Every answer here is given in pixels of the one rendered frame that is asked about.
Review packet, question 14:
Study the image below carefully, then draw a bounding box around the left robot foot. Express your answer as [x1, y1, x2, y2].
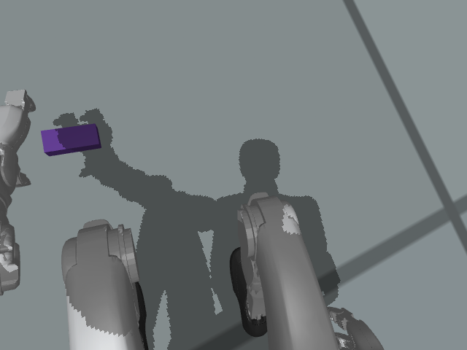
[135, 282, 149, 350]

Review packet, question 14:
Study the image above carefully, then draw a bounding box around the right robot hand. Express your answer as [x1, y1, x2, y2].
[326, 306, 384, 350]

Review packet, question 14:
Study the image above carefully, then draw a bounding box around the small box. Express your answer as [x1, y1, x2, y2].
[41, 124, 101, 156]

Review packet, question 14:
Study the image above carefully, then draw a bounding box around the left robot arm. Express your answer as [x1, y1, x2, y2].
[0, 144, 20, 296]

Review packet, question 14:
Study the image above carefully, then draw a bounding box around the left robot hand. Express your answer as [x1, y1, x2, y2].
[0, 90, 36, 187]

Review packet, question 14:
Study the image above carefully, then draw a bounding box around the right robot foot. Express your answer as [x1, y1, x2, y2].
[230, 247, 267, 337]

